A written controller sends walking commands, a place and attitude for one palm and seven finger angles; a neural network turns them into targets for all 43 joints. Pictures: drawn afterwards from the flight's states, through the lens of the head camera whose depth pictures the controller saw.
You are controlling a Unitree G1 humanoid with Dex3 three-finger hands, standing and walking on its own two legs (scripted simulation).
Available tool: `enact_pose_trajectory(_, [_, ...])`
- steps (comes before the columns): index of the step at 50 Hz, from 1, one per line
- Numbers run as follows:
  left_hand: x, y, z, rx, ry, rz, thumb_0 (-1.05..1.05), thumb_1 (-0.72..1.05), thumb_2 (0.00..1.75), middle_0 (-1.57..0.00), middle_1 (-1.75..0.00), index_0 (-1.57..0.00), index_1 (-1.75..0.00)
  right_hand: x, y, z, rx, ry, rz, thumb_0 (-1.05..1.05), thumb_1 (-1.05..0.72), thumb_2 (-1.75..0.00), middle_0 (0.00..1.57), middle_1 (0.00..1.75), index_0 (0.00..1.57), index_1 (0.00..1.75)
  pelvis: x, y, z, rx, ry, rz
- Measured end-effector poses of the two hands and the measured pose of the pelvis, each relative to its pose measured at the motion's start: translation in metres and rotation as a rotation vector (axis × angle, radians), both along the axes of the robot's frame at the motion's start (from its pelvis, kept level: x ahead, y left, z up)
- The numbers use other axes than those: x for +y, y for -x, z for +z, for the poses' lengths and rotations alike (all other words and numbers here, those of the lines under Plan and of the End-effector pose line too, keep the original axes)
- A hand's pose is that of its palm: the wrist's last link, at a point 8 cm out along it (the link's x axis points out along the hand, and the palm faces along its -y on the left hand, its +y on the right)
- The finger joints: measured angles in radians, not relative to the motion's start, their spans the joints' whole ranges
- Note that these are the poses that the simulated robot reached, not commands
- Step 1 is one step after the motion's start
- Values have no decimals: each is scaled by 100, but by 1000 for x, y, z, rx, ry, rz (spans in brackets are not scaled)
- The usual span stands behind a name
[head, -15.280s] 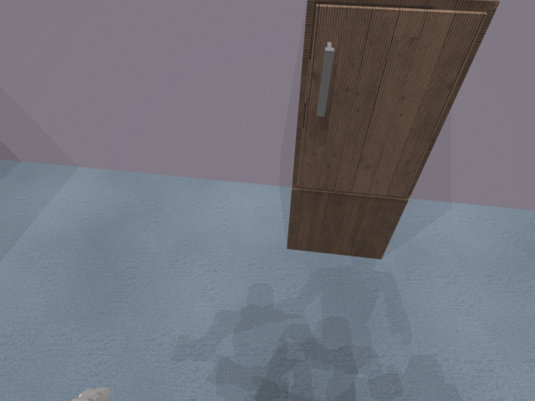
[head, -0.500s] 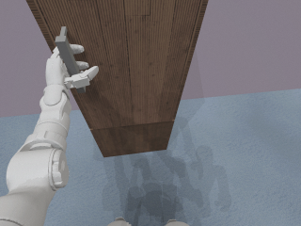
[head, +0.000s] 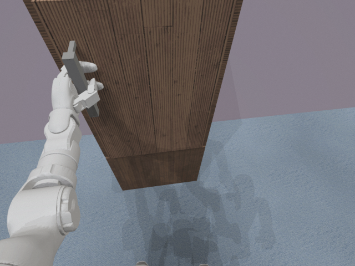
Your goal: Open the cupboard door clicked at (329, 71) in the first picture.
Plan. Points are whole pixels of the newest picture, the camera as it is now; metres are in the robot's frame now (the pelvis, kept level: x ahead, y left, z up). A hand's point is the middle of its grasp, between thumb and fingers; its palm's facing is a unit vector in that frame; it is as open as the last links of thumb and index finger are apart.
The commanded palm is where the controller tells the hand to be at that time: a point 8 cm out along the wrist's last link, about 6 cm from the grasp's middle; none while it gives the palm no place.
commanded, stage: pull the door open along its arc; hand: left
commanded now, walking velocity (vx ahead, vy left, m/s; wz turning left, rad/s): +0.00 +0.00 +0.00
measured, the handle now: (84, 82) +0.52 +0.20 +0.11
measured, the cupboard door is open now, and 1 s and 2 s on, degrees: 0 41 37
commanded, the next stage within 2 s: open thumb and fingers to let go in 0.94 s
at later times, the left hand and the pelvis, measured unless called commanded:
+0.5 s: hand (117, 137) +0.35 +0.10 +0.12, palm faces +0.32 -0.94 +0.12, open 5.8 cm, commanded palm +0.30 +0.14 +0.11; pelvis +0.01 +0.00 +0.01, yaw +1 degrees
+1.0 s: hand (158, 176) +0.27 +0.03 +0.12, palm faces +0.31 -0.95 -0.04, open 5.9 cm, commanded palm +0.22 +0.06 +0.11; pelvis +0.00 -0.04 +0.01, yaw +3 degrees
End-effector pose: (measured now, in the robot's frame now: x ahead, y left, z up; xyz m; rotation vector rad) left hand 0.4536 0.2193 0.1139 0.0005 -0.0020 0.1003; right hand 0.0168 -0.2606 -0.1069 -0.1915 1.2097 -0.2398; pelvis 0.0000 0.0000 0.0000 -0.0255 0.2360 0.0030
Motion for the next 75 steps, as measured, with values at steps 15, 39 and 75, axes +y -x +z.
enact_pose_trajectory(15, [-23,70,-2,-48,19,-59,2,75,76,-39,-135,-39,-135,11,-71,14,-212,-64,37,0,-90,-90,20,30,20,30,2,-16,11,-72,-12,-23])
enact_pose_trajectory(39, [-121,188,4,32,-12,340,1,72,77,-37,-135,-37,-135,55,-174,38,-441,-170,299,1,-90,-90,20,30,20,30,-20,5,9,-188,-32,54])
enact_pose_trajectory(75, [-131,214,0,43,-28,318,1,-12,46,-33,-125,-34,-124,28,-184,35,-447,-140,300,1,-90,-90,20,30,20,30,-39,-4,12,-211,-49,68])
